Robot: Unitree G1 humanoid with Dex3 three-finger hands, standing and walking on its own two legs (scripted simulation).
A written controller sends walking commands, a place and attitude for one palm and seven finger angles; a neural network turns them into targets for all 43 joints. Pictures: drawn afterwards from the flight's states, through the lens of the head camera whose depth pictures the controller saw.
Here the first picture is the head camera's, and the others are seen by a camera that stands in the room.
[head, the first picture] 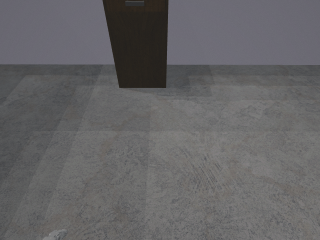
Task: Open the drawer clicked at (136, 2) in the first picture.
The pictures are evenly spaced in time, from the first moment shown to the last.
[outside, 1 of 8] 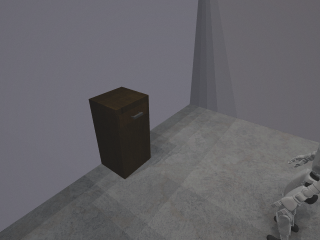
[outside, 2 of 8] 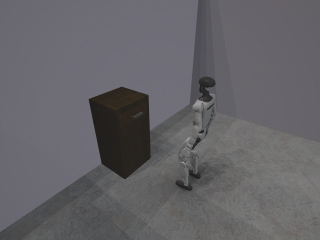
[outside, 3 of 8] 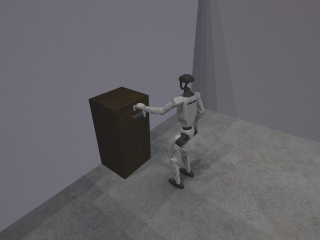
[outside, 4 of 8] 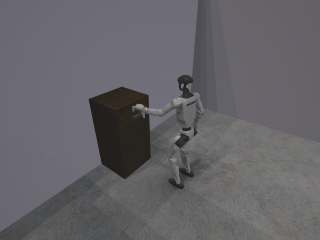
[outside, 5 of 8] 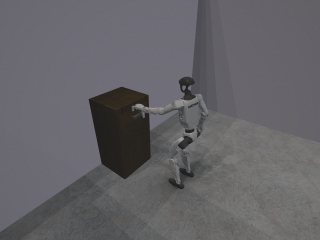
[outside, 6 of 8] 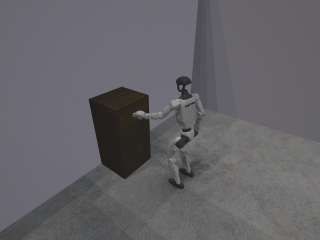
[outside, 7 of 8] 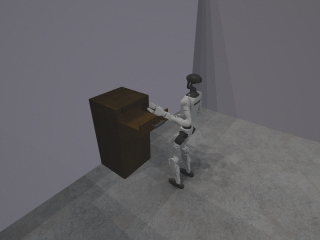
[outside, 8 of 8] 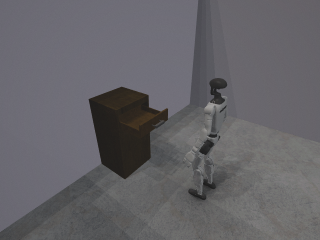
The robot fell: no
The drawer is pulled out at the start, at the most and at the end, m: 0.00 0.30 0.30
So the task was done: yes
